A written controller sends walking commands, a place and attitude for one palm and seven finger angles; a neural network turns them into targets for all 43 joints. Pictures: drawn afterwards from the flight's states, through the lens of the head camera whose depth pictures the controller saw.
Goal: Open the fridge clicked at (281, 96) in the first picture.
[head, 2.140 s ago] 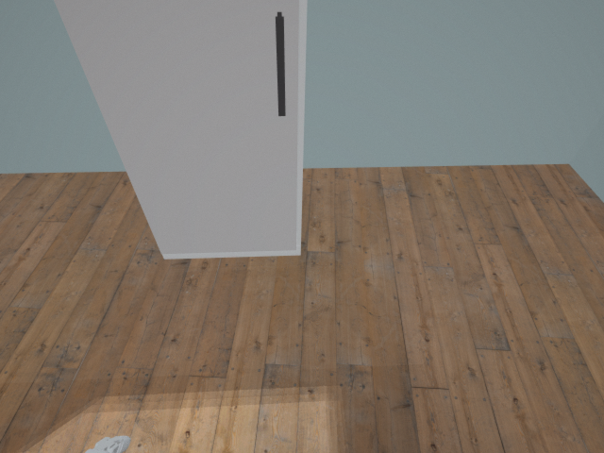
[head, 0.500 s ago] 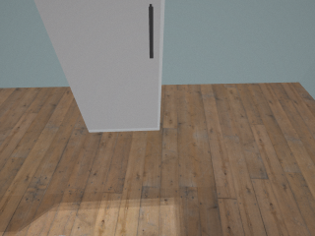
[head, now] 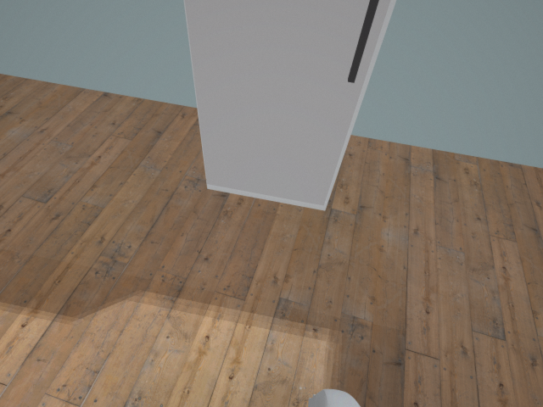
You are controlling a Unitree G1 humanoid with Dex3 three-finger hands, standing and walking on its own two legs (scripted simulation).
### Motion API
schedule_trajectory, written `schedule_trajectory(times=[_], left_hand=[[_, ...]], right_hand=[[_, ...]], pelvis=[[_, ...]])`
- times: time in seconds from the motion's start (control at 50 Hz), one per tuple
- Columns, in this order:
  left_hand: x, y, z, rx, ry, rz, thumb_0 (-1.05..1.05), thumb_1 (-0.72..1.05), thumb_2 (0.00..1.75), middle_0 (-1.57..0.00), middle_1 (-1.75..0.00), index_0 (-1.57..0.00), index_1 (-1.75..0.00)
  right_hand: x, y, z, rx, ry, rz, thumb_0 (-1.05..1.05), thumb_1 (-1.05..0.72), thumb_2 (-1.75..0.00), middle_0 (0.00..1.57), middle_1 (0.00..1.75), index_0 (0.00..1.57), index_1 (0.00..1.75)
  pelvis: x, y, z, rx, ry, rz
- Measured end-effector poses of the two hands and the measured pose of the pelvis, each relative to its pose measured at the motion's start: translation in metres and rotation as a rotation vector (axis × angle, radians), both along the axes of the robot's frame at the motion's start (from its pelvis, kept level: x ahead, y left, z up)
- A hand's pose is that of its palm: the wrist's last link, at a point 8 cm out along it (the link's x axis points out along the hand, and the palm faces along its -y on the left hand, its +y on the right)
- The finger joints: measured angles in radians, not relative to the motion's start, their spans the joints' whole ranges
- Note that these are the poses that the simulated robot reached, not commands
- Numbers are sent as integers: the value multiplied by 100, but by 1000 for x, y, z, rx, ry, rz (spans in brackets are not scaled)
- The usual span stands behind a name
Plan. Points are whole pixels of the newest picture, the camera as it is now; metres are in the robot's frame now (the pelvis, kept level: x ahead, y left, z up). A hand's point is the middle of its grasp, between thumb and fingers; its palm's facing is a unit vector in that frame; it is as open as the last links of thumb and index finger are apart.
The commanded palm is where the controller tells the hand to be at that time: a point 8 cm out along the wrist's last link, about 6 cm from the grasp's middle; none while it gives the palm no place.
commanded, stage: walk to a spot facing it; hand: right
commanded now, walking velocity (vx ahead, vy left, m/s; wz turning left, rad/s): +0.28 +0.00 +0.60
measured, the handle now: (363, 36) +0.96 -0.21 +0.08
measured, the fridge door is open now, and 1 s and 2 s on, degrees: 0 0 0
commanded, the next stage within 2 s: none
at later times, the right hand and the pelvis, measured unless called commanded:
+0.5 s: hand out of the picture +0.10 -0.26 -0.18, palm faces -0.10 +0.98 -0.17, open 7.4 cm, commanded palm none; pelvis +0.10 -0.07 +0.00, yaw +14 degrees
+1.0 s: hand (359, 284) +0.38 -0.19 -0.18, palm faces -0.53 +0.83 -0.15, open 7.4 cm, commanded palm none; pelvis +0.21 -0.09 +0.00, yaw +33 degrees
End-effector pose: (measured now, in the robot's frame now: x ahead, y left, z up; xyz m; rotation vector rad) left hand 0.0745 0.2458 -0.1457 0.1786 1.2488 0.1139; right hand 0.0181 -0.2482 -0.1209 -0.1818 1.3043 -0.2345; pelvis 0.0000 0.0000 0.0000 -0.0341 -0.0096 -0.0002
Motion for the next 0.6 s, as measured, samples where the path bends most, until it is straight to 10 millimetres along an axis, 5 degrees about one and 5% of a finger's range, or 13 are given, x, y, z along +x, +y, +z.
schedule_trajectory(times=[0.2,0.4,0.5,0.6], left_hand=[[14,17,26,42,-93,80,1,90,90,-20,-30,-19,-30],[63,-21,42,66,-163,117,1,90,90,-20,-30,-19,-30],[94,-53,45,98,-236,154,1,90,90,-20,-30,-20,-30],[74,-82,51,113,-197,268,0,90,90,-20,-30,-20,-30]], right_hand=[[8,2,8,30,25,60,0,-90,-90,20,30,20,30],[43,-29,-6,72,71,104,0,-91,-90,20,30,20,30],[84,-62,-29,94,101,147,0,-90,-90,20,30,20,30],[162,-85,-30,94,80,267,1,-91,-90,20,30,20,30]], pelvis=[[19,-5,12,8,32,95],[63,-40,11,42,39,179],[96,-69,-2,60,34,236],[126,-87,5,74,13,325]])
